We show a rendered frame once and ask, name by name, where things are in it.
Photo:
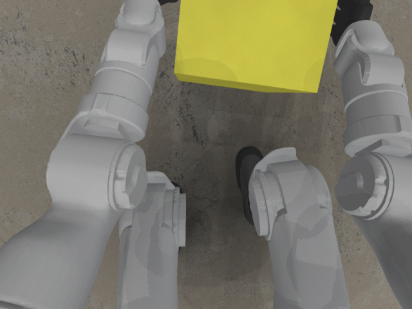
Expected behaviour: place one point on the right robot forearm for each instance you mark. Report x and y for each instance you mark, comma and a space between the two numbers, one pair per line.
374, 92

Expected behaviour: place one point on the robot right thigh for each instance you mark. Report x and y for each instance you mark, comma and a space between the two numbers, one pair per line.
306, 262

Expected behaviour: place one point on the robot left shin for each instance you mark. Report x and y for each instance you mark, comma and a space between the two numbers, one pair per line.
126, 217

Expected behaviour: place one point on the robot right hand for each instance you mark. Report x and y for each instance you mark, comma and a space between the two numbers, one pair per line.
351, 11

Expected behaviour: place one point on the right robot upper arm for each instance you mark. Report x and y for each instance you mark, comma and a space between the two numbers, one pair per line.
376, 189

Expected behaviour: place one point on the left robot upper arm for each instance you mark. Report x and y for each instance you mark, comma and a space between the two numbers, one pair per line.
54, 262

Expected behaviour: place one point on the carton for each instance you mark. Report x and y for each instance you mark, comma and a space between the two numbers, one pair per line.
275, 46

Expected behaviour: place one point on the left robot forearm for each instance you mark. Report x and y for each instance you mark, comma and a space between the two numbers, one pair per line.
117, 103

